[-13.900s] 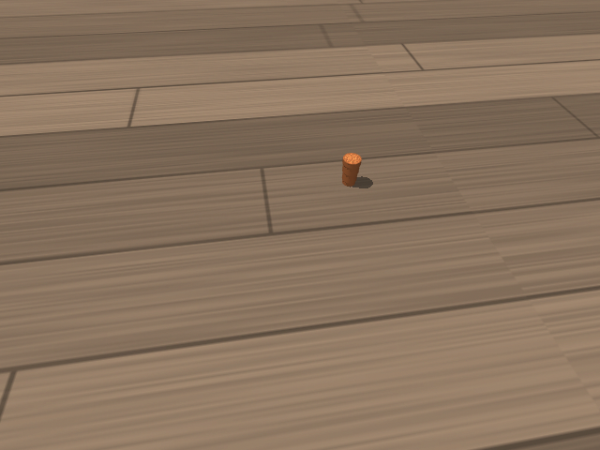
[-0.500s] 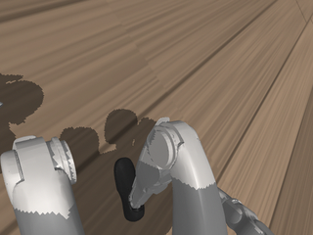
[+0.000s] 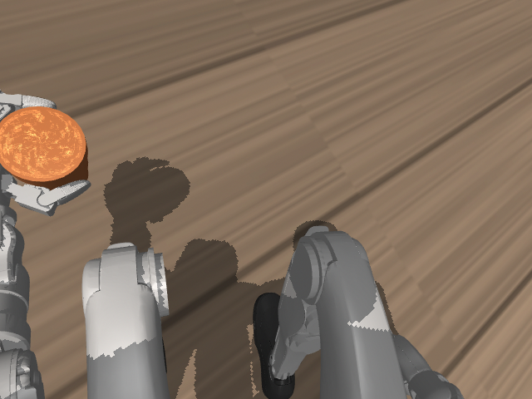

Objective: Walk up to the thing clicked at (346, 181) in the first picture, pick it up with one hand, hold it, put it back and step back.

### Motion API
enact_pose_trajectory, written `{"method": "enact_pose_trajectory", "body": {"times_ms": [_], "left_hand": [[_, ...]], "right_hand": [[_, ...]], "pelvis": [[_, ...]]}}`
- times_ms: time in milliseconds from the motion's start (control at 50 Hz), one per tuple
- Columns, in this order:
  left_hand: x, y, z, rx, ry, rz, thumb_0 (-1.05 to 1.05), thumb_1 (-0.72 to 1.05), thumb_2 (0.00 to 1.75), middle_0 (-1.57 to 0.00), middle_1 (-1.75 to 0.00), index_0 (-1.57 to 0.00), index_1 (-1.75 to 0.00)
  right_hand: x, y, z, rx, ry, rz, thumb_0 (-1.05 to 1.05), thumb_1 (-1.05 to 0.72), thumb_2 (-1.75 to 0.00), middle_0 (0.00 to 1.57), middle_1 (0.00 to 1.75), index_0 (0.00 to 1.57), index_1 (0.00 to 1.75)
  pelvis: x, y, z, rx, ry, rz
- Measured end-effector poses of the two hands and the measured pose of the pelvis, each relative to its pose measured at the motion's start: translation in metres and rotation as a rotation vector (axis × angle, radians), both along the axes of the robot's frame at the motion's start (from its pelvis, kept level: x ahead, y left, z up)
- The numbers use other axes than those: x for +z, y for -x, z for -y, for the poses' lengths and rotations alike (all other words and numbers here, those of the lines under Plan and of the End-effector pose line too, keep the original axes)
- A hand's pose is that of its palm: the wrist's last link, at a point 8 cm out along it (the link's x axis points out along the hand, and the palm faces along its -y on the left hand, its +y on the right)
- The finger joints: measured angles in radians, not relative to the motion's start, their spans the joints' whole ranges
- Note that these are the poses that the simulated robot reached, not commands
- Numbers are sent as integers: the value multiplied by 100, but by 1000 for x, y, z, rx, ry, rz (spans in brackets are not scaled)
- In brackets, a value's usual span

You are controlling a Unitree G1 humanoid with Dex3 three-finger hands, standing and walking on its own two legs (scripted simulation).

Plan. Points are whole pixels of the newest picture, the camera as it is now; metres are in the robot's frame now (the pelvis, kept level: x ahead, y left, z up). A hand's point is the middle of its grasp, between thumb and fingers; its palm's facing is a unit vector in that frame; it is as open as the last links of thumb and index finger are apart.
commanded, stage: settle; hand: left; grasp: from the side
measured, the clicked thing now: (53, 162) +0.43 +0.26 -0.09
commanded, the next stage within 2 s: lift in 0.94 s
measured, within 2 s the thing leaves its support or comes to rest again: neither
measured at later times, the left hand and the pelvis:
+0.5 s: hand (38, 126) +0.44 +0.26 -0.01, palm faces +0.19 -0.98 -0.05, open 11.2 cm; pelvis +0.02 -0.01 +0.03, yaw +4 degrees
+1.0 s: hand (38, 111) +0.45 +0.25 +0.02, palm faces +0.20 -0.98 -0.05, open 11.3 cm; pelvis +0.01 -0.01 +0.05, yaw +5 degrees
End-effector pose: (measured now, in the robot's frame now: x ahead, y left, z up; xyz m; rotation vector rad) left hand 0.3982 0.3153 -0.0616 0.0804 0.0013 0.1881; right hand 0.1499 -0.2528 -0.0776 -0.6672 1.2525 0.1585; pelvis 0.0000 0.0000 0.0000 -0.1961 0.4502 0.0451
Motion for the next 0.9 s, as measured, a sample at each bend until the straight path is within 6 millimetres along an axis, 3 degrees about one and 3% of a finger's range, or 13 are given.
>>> {"method": "enact_pose_trajectory", "body": {"times_ms": [180,540,900], "left_hand": [[23,-7,2,3,24,-33,-1,-50,99,-69,-95,-66,-98],[60,-16,9,1,30,-37,-1,-51,100,-69,-95,-66,-99],[75,-14,14,11,40,-50,-1,-52,101,-69,-96,-66,-99]], "right_hand": [[-5,-1,6,-93,-45,15,0,-91,-90,21,30,20,30],[11,-23,11,-132,-65,79,1,-92,-90,21,30,20,30],[18,-5,9,-165,-84,55,1,-92,-90,21,30,20,30]], "pelvis": [[10,-8,4,11,-35,-58],[34,-15,8,29,-73,-113],[47,-12,9,37,-90,-122]]}}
